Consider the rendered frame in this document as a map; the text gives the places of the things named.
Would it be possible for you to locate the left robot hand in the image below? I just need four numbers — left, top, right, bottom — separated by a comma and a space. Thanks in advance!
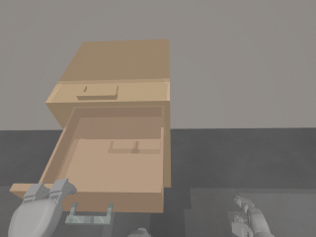
8, 178, 77, 237

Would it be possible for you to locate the left robot shin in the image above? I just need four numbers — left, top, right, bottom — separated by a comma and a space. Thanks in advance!
137, 227, 147, 232

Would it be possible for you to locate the drawer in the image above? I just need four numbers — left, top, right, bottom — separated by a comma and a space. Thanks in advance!
10, 105, 165, 213

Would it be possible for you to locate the handle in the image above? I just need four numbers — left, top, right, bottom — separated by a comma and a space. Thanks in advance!
76, 91, 118, 101
65, 201, 114, 226

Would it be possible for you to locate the cabinet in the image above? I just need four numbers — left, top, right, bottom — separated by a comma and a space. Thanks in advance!
45, 39, 171, 188

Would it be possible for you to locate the right robot hand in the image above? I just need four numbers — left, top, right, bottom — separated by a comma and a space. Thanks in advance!
231, 196, 271, 237

